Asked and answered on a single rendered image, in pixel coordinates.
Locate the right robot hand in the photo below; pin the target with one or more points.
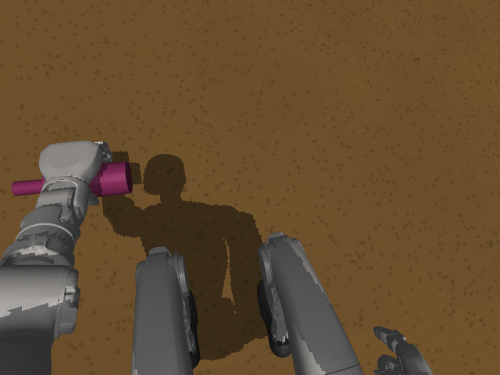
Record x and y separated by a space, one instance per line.
409 360

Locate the right robot foot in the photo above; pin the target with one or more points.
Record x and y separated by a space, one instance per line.
279 348

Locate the bottle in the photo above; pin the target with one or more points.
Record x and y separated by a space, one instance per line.
113 178

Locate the left robot arm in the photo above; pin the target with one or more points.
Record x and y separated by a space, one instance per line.
39 296

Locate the left robot hand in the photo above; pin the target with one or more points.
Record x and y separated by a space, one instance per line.
78 159

